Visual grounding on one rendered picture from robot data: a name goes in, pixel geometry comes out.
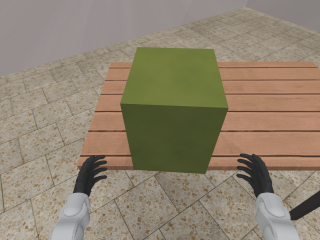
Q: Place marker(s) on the right robot hand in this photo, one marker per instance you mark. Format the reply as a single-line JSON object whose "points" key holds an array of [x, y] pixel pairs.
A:
{"points": [[260, 179]]}

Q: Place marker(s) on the right robot forearm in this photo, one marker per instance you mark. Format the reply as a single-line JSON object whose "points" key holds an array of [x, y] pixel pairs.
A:
{"points": [[273, 218]]}

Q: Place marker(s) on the left robot forearm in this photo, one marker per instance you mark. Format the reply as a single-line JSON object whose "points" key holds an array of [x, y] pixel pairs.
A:
{"points": [[74, 217]]}

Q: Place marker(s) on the table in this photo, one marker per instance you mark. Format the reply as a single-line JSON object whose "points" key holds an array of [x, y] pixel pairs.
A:
{"points": [[273, 112]]}

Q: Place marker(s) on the left robot hand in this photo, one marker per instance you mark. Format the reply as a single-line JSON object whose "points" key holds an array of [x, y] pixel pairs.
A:
{"points": [[86, 180]]}

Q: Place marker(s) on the carton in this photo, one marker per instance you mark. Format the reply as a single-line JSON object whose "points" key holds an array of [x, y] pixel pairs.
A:
{"points": [[173, 107]]}

